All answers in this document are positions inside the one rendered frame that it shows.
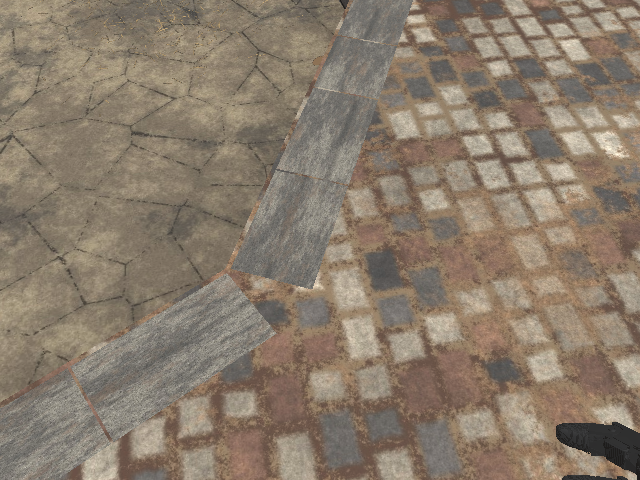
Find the right robot hand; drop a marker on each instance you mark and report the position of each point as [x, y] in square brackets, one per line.
[618, 443]

